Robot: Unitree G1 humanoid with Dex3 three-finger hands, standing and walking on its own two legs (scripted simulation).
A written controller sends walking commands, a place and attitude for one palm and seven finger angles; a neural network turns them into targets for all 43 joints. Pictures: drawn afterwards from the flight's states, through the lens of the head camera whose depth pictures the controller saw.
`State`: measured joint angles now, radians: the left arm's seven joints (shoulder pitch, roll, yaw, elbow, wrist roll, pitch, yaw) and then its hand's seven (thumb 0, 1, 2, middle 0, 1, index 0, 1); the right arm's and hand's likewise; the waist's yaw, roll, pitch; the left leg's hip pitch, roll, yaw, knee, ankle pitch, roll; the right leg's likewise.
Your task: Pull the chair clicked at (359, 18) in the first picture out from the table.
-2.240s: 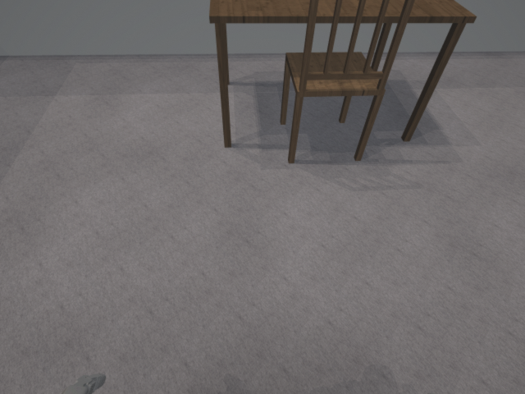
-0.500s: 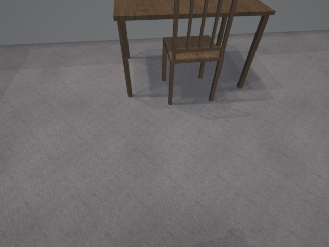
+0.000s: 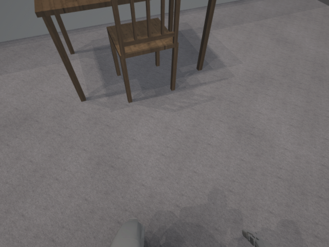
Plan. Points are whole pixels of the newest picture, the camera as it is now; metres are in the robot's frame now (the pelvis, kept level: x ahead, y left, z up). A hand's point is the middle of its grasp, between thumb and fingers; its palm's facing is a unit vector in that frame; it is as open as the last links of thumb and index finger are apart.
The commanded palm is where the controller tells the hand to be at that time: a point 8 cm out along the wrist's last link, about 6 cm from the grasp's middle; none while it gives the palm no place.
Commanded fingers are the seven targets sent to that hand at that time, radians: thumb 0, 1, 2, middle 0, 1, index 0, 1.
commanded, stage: walk to a spot facing it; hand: left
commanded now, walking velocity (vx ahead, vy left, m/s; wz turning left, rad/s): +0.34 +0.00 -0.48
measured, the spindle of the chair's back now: (148, 7) +1.30 +0.24 -0.05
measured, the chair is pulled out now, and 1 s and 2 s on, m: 0.00 0.00 0.00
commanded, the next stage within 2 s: turn to face it in 1.58 s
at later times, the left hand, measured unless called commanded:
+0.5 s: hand (111, 162) +0.37 +0.23 -0.16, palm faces -0.29 -0.94 -0.17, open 7.4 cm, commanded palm none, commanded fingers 0.00 0.90 0.90 -0.20 -0.30 -0.20 -0.30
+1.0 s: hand (146, 125) +0.55 +0.13 -0.17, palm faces -0.43 -0.87 -0.25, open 7.2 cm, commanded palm none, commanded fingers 0.00 0.90 0.90 -0.20 -0.30 -0.20 -0.30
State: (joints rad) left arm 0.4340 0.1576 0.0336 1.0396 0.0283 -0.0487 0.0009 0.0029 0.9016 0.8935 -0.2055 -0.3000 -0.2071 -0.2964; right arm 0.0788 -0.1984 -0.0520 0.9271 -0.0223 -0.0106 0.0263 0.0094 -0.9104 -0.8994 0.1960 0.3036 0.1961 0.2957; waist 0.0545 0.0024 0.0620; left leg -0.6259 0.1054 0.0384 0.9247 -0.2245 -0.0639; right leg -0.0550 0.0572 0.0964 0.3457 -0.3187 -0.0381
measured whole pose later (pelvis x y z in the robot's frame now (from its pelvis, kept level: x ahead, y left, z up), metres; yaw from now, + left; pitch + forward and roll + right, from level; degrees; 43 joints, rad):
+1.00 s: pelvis +0.41 -0.03 +0.00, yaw -28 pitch +0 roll -1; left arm 0.25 0.21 0.07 1.04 0.02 -0.06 0.01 -0.02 0.93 0.89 -0.20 -0.30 -0.20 -0.30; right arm 0.23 -0.17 -0.07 0.99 -0.03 -0.02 -0.01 0.02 -0.95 -0.90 0.20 0.30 0.20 0.30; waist -0.03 0.02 0.03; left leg -0.56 0.18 0.06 1.02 -0.28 -0.05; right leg -0.18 0.06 -0.09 0.43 -0.26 -0.08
